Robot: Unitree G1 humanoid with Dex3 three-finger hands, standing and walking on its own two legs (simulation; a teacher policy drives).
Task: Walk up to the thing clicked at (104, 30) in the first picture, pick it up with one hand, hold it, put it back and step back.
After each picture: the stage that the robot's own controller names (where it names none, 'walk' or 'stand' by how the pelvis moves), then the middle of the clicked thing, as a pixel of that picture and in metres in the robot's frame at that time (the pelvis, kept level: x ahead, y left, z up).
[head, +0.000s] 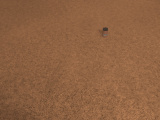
stand; (105, 32) +1.58 -0.26 -0.72
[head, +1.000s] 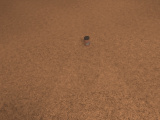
walk; (87, 41) +1.48 +0.09 -0.70
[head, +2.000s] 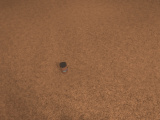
walk; (64, 67) +0.98 +0.28 -0.72
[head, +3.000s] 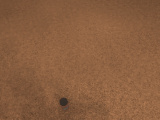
walk; (64, 104) +0.60 +0.23 -0.71
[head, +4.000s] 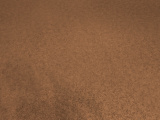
stand; out of the picture +0.39 +0.20 -0.71
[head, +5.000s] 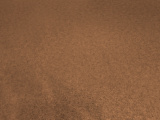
stand; out of the picture +0.37 +0.22 -0.73
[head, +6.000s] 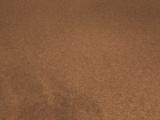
stand; out of the picture +0.36 +0.22 -0.73
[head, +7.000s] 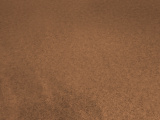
stand; out of the picture +0.35 +0.23 -0.73
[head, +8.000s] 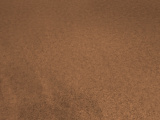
stand; out of the picture +0.35 +0.23 -0.73
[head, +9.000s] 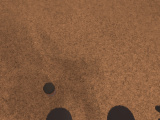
go down; (50, 90) +0.41 +0.20 -0.51
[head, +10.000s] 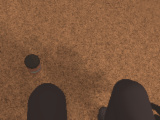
go down; (33, 64) +0.45 +0.22 -0.32
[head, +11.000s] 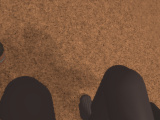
close in; out of the picture +0.44 +0.25 -0.25
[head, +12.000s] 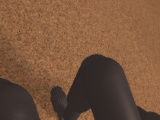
close; out of the picture +0.43 +0.27 -0.23
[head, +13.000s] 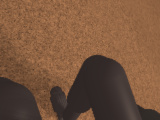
lift; out of the picture +0.42 +0.27 -0.23
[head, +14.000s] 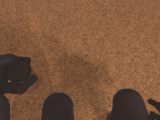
lift; (24, 77) +0.34 +0.21 -0.04
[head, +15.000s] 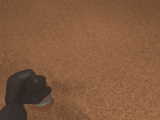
hold; (40, 94) +0.32 +0.17 +0.01
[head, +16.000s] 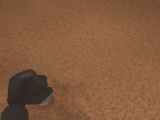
hold; (41, 93) +0.32 +0.17 +0.00
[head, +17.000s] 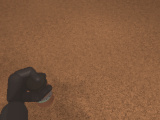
hold; (40, 90) +0.33 +0.17 +0.00
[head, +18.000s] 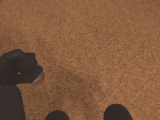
crouch; (31, 70) +0.40 +0.19 -0.07
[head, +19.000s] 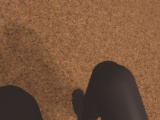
lower; out of the picture +0.46 +0.27 -0.18
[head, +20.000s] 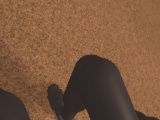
lower; out of the picture +0.43 +0.28 -0.23
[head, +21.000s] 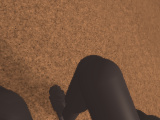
lower; out of the picture +0.43 +0.29 -0.23
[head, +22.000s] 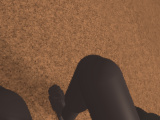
lower; out of the picture +0.43 +0.29 -0.23
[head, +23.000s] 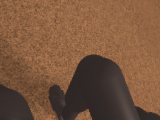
lower; out of the picture +0.43 +0.29 -0.23
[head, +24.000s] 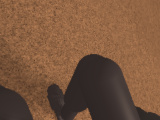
open; out of the picture +0.43 +0.28 -0.23
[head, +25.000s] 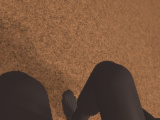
stand; out of the picture +0.43 +0.26 -0.24
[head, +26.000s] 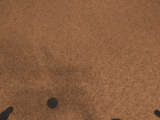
stand; (53, 104) +0.40 +0.20 -0.57
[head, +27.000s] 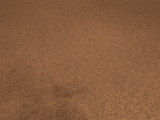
stand; out of the picture +0.38 +0.19 -0.67
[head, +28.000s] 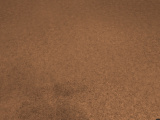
stand; out of the picture +0.38 +0.19 -0.67
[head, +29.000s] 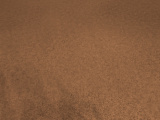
stand; out of the picture +0.40 +0.18 -0.71
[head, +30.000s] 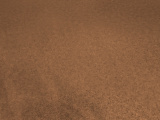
stand; out of the picture +0.38 +0.20 -0.72
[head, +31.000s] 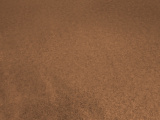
stand; out of the picture +0.37 +0.21 -0.73
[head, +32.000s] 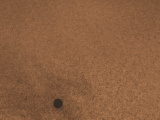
walk; (58, 105) +0.45 +0.20 -0.70
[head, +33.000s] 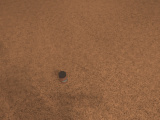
walk; (63, 77) +0.74 +0.26 -0.69
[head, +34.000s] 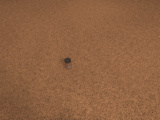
stand; (68, 63) +1.01 +0.21 -0.70
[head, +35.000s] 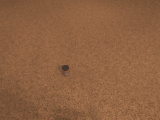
stand; (66, 71) +0.95 +0.21 -0.72
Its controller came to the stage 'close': yes
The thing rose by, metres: 0.71
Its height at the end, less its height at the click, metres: +0.00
